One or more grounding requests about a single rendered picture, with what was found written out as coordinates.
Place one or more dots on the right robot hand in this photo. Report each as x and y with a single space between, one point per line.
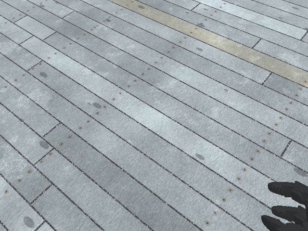
299 215

